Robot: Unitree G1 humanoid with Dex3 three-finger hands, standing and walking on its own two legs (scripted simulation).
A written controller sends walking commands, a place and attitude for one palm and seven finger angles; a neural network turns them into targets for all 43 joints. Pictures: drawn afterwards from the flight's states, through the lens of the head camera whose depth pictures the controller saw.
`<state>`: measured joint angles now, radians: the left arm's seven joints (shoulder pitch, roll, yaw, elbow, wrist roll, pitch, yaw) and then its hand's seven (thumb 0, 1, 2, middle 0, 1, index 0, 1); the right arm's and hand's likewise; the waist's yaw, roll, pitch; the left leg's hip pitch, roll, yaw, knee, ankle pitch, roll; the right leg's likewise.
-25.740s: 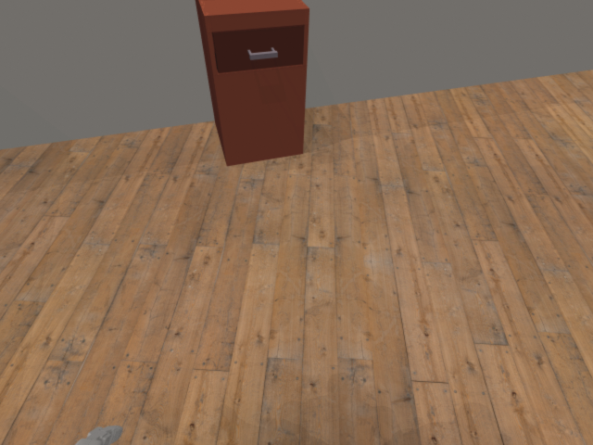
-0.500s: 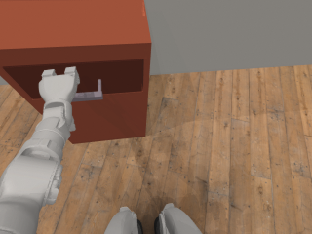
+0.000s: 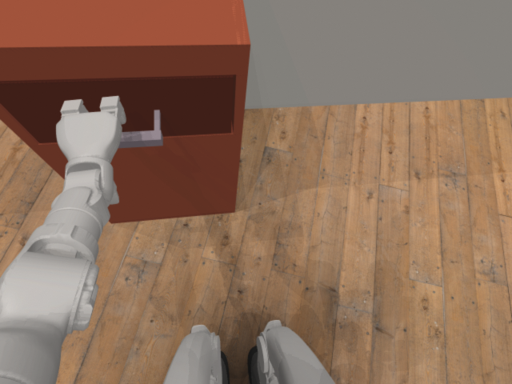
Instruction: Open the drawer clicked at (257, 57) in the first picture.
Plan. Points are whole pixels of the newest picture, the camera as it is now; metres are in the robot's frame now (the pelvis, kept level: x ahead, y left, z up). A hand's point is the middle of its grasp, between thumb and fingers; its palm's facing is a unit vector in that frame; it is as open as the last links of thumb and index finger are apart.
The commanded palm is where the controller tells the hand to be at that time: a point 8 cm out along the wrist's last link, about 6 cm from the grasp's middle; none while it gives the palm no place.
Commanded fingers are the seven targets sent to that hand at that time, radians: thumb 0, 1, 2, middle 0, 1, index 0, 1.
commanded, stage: lower the fingers behind the handle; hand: left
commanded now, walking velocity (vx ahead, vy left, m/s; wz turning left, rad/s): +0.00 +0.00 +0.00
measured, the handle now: (127, 129) +0.56 +0.19 -0.06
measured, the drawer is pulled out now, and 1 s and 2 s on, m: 0.00 0.00 0.00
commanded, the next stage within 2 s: close the thumb around the handle in 1.02 s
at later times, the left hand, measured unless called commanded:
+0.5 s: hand (105, 156) +0.50 +0.23 -0.06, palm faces -0.06 +0.01 -1.00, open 13.8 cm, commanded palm +0.49 +0.19 -0.03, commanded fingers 0.00 -0.50 0.30 -0.30 -1.20 -0.30 -1.20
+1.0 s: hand (110, 164) +0.50 +0.23 -0.08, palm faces -0.07 -0.01 -1.00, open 13.9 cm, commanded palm +0.50 +0.18 -0.03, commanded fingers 0.00 -0.50 0.30 -0.30 -1.20 -0.30 -1.20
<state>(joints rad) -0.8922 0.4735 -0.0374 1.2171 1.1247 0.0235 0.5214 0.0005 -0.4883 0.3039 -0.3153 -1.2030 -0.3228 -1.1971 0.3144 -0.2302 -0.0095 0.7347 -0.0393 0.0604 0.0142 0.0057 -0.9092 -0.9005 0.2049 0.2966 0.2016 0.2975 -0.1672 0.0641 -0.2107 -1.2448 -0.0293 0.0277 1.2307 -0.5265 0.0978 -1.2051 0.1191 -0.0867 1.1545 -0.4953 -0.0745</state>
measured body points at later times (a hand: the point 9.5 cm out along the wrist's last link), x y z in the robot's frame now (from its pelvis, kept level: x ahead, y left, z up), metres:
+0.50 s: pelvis -0.02 +0.00 -0.03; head +0.15 +0.02 +0.39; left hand +0.50 +0.22 +0.00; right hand +0.00 -0.27 -0.15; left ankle +0.01 +0.06 -0.63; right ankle +0.01 -0.08 -0.63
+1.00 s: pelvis -0.02 +0.00 -0.04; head +0.16 +0.03 +0.37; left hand +0.50 +0.22 -0.03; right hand -0.02 -0.26 -0.16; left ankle +0.01 +0.06 -0.63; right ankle +0.01 -0.08 -0.63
